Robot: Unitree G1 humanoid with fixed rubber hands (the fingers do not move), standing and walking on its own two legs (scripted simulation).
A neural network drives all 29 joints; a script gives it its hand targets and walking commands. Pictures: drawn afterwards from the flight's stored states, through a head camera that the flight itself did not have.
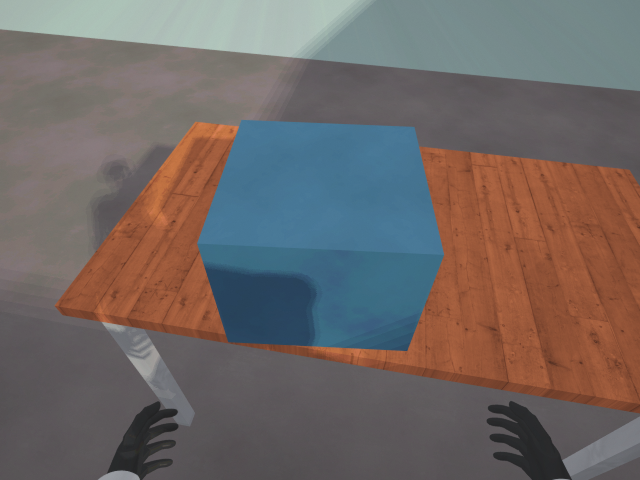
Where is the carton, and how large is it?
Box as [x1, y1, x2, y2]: [197, 120, 443, 350]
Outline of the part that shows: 241,120 197,242 228,341 406,350 443,256 414,127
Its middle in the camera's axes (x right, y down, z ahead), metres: +0.00 -0.01 +0.63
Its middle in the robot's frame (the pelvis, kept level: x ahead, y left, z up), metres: +0.48 +0.04 +0.02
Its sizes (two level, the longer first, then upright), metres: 0.289 0.282 0.236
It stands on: a table, 0.68 m high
